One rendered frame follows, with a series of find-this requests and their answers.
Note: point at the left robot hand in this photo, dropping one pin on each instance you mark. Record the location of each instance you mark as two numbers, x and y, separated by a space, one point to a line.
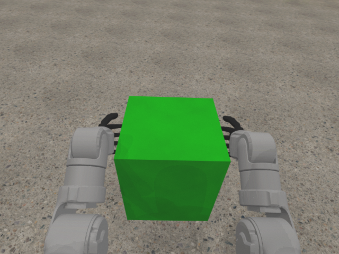
106 120

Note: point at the right robot hand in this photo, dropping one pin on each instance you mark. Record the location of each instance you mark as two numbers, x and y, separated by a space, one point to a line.
234 123

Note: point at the left robot upper arm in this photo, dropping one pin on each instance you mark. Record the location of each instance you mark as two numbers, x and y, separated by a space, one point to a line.
78 234

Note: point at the carton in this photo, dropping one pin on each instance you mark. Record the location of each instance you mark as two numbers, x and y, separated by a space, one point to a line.
171 158

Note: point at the robot left forearm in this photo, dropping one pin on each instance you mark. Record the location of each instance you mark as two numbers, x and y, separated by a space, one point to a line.
85 172

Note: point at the right robot upper arm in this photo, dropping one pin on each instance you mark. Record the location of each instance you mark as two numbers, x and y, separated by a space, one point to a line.
265 235

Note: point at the robot right forearm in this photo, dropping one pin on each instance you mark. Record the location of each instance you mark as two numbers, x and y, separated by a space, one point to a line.
259 174

